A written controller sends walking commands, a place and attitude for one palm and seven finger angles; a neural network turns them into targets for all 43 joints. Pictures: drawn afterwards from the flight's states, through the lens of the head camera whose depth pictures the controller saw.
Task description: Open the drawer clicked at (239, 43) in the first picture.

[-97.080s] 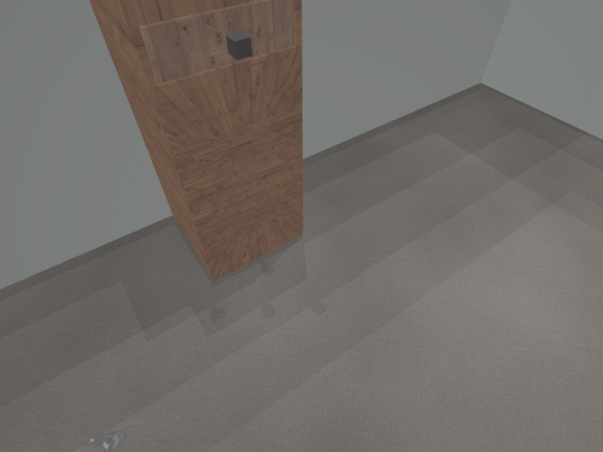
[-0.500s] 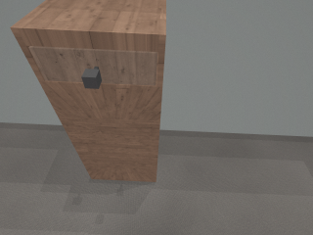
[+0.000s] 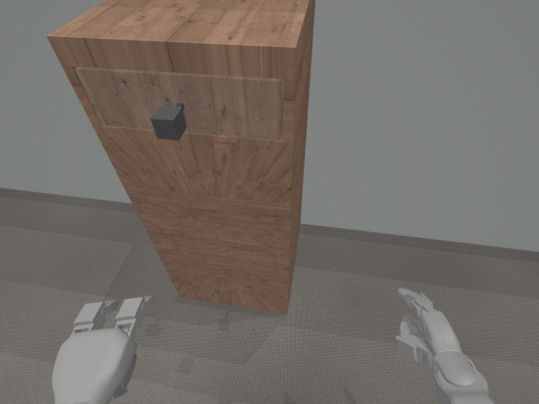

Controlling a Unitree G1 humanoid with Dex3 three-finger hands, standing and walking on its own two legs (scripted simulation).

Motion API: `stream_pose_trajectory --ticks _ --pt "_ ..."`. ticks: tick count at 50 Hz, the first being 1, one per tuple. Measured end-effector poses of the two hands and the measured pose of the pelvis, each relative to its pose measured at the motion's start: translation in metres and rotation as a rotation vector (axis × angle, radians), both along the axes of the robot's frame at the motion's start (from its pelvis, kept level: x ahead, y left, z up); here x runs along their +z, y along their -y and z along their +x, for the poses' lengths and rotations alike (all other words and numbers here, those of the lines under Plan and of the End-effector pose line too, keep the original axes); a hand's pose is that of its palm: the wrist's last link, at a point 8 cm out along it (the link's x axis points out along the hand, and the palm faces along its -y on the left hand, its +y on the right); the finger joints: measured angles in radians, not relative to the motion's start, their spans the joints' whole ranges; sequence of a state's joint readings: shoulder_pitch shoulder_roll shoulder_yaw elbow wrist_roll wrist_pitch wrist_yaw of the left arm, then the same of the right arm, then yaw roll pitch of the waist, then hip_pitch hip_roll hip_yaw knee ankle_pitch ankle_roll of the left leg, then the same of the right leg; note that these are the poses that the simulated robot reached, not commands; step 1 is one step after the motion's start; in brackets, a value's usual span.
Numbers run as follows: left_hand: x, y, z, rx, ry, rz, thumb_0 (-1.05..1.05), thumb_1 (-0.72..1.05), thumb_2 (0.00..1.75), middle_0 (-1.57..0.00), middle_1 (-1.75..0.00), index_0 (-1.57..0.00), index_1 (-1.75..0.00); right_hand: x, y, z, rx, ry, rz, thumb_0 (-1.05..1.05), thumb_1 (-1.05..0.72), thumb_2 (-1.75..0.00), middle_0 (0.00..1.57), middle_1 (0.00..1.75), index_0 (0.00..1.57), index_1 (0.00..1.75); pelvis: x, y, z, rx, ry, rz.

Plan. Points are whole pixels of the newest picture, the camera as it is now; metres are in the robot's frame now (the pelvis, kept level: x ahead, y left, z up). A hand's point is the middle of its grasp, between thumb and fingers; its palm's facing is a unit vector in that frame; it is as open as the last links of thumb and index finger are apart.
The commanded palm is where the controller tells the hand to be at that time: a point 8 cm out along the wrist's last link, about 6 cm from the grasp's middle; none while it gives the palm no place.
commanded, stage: raise the hand with hooked fingers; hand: left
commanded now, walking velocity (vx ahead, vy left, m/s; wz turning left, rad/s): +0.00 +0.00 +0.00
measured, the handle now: (173, 116) +0.53 +0.30 +0.14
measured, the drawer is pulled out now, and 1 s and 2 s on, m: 0.00 0.00 0.00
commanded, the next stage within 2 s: move the hooked fingers above the handle in 1.46 s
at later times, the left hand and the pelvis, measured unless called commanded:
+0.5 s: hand (139, 222) +0.28 +0.24 +0.14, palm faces +0.19 -0.09 -0.98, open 12.2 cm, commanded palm +0.25 +0.24 +0.20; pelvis +0.02 +0.01 +0.02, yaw -4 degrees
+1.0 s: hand (78, 130) +0.33 +0.31 +0.25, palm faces +0.19 -0.02 -0.98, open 13.9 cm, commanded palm +0.28 +0.30 +0.30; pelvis -0.01 +0.07 +0.03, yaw -2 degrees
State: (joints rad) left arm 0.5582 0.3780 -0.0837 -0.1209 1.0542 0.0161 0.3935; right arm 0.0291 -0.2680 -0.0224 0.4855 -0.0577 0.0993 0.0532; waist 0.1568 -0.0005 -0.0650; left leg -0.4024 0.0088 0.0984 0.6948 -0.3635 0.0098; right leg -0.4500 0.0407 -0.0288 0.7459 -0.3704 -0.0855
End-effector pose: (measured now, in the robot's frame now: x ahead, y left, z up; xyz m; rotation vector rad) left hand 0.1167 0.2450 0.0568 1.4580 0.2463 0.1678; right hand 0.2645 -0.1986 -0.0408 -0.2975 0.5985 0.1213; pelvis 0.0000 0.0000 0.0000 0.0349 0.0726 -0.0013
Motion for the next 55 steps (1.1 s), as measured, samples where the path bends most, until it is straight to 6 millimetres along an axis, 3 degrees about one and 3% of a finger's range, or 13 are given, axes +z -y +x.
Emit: stream_pose_trajectory --ticks 3,6,10,13,17,21,26,31,39,44,49,55 --pt "0.026 -0.014 0.013 0.036 0.09 0.06 0.0 0.38 0.68 -0.26 -0.63 -0.26 -0.62 -0.009 -0.01 0.01 0.038 -0.005 0.012 0.01 -0.91 -0.9 0.19 0.3 0.2 0.3 0.0 0.006 0.002 0.038 0.016 -0.008" --pt "0.053 -0.012 0.043 0.021 0.176 0.032 0.0 0.31 0.65 -0.27 -0.67 -0.27 -0.67 -0.017 -0.018 0.009 0.041 -0.031 0.042 0.01 -0.91 -0.9 0.2 0.3 0.2 0.3 0.002 0.01 0.004 0.06 0.029 -0.011" --pt "0.074 0.004 0.085 -0.053 0.176 0.007 0.0 0.22 0.61 -0.27 -0.73 -0.27 -0.73 -0.026 -0.019 -0.008 0.001 -0.11 0.083 0.01 -0.91 -0.89 0.2 0.3 0.2 0.3 0.01 0.013 0.011 0.026 0.025 -0.002" --pt "0.08 0.013 0.106 -0.119 0.123 0.027 0.0 0.15 0.58 -0.27 -0.78 -0.27 -0.77 -0.032 -0.009 -0.025 -0.055 -0.159 0.101 0.01 -0.91 -0.89 0.2 0.3 0.2 0.3 0.013 0.012 0.017 -0.021 0.024 0.002" --pt "0.09 0.014 0.121 -0.171 0.077 0.039 0.0 0.06 0.54 -0.28 -0.84 -0.28 -0.83 -0.04 0.015 -0.048 -0.157 -0.206 0.087 0.01 -0.91 -0.89 0.2 0.3 0.2 0.3 0.017 0.007 0.022 -0.065 0.027 0.002" --pt "0.114 0.011 0.127 -0.196 0.151 0.03 0.0 -0.03 0.5 -0.29 -0.9 -0.29 -0.89 -0.045 0.039 -0.067 -0.247 -0.237 0.039 0.01 -0.91 -0.89 0.2 0.3 0.2 0.3 0.018 -0.002 0.025 -0.075 0.029 -0.003" --pt "0.139 0.002 0.136 -0.196 0.265 0.034 0.0 -0.14 0.45 -0.29 -0.97 -0.3 -0.97 -0.045 0.049 -0.079 -0.305 -0.253 0.007 0.01 -0.91 -0.9 0.19 0.3 0.2 0.3 0.019 -0.016 0.022 -0.063 0.042 -0.012" --pt "0.154 -0.012 0.15 -0.168 0.267 0.042 0.0 -0.26 0.4 -0.3 -1.05 -0.3 -1.04 -0.038 0.029 -0.074 -0.306 -0.223 0.032 0.01 -0.91 -0.9 0.19 0.3 0.19 0.3 0.022 -0.028 0.015 -0.057 0.072 -0.017" --pt "0.197 -0.024 0.167 -0.206 0.278 0.072 0.0 -0.42 0.33 -0.31 -1.15 -0.32 -1.15 -0.018 -0.033 -0.051 -0.209 -0.118 0.119 0.01 -0.91 -0.9 0.19 0.3 0.2 0.3 0.025 -0.049 0.004 -0.05 0.117 -0.026" --pt "0.224 -0.041 0.174 -0.181 0.276 0.092 0.0 -0.47 0.31 -0.32 -1.18 -0.32 -1.18 -0.011 -0.064 -0.048 -0.14 -0.1 0.15 0.01 -0.91 -0.9 0.2 0.3 0.2 0.3 0.026 -0.058 -0.003 -0.045 0.125 -0.029" --pt "0.239 -0.058 0.18 -0.151 0.242 0.097 0.0 -0.49 0.3 -0.32 -1.2 -0.32 -1.19 -0.013 -0.076 -0.057 -0.103 -0.121 0.141 0.01 -0.91 -0.89 0.2 0.3 0.2 0.3 0.026 -0.064 -0.009 -0.035 0.12 -0.031" --pt "0.238 -0.061 0.183 -0.192 0.195 0.092 0.0 -0.5 0.3 -0.32 -1.2 -0.32 -1.2 -0.021 -0.069 -0.075 -0.123 -0.167 0.117 0.01 -0.91 -0.89 0.2 0.3 0.2 0.3 0.026 -0.07 -0.01 -0.037 0.109 -0.034"
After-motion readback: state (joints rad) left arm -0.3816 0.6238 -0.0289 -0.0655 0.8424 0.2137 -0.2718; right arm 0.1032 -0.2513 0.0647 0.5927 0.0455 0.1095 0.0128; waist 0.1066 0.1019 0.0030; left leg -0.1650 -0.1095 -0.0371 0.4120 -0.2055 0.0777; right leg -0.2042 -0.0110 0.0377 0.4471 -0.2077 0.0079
